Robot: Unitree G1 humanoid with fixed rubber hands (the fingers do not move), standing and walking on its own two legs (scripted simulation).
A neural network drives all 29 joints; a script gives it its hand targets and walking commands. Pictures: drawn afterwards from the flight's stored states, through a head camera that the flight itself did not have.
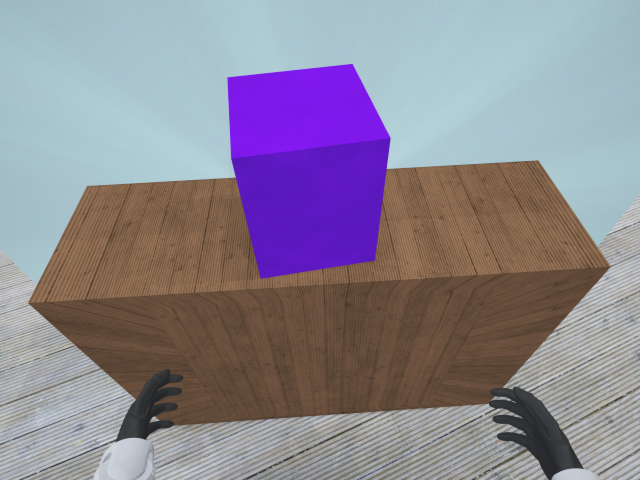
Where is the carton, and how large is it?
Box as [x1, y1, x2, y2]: [227, 64, 390, 278]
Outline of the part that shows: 352,64 227,77 231,159 261,278 374,260 390,138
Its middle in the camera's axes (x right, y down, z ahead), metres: -0.03 -0.12 +0.64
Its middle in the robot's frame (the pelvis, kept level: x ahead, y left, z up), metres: +0.57 +0.06 +0.06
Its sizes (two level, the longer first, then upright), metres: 0.210 0.200 0.250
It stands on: a pedestal, 0.69 m high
